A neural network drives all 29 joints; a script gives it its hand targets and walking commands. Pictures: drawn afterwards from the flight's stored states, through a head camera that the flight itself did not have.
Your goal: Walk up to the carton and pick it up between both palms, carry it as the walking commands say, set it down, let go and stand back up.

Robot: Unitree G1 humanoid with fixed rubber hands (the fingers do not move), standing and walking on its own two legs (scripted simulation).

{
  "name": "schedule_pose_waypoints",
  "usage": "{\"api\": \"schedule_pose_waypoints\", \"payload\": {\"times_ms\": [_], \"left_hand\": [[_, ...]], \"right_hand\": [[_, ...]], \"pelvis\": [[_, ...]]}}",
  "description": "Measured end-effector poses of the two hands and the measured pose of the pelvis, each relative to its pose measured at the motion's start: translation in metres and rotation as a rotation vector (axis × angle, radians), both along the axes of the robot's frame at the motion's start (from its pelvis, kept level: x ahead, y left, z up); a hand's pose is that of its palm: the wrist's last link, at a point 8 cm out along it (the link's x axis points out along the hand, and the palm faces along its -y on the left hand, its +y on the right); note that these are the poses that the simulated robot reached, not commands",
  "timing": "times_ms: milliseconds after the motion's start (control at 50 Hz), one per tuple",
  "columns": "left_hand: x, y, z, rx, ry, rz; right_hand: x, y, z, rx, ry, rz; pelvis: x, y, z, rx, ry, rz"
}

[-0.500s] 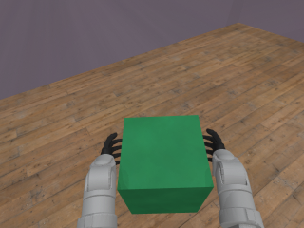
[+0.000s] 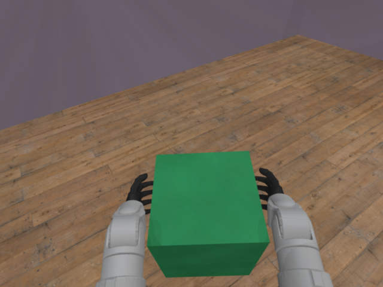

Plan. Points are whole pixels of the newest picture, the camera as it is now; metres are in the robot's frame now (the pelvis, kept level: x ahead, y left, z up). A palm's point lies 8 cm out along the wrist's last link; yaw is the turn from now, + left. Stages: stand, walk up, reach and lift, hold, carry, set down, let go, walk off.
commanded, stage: hold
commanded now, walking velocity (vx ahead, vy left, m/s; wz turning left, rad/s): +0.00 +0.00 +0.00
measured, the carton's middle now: (204, 217) +0.30 +0.00 -0.03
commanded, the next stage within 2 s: carry in 0.82 s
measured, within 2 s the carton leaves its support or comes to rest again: neither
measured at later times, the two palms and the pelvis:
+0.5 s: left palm (134, 207) +0.28 +0.15 +0.05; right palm (274, 201) +0.28 -0.15 +0.05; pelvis +0.00 +0.00 +0.00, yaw +0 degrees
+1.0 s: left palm (138, 203) +0.29 +0.14 +0.05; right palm (277, 197) +0.29 -0.16 +0.05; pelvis -0.01 +0.00 -0.02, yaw -2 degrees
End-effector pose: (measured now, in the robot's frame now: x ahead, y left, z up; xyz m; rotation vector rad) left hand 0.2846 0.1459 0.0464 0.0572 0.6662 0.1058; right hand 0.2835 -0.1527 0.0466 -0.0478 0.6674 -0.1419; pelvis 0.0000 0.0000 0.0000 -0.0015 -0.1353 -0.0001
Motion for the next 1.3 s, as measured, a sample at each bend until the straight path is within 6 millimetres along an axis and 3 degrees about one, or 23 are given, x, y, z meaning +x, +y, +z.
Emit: {"api": "schedule_pose_waypoints", "payload": {"times_ms": [800,940,1160,1300], "left_hand": [[-0.002,0.001,0.001,0.004,0.001,0.001],[0.004,-0.002,0.0,-0.034,-0.041,0.026],[0.018,-0.028,0.023,-0.101,-0.105,-0.001],[0.022,-0.05,0.031,-0.139,-0.052,-0.029]], "right_hand": [[-0.003,0.001,-0.001,-0.007,0.005,0.006],[0.005,-0.002,0.0,0.022,-0.039,-0.019],[-0.005,-0.028,0.021,0.074,-0.112,-0.133],[-0.017,-0.048,0.032,0.098,-0.073,-0.211]], "pelvis": [[0.0,0.0,0.0,0.0,-0.005,0.0],[-0.003,-0.002,-0.015,0.003,0.125,-0.011],[-0.022,-0.007,-0.035,0.023,0.178,-0.082],[-0.035,-0.003,-0.031,0.05,0.187,-0.115]]}}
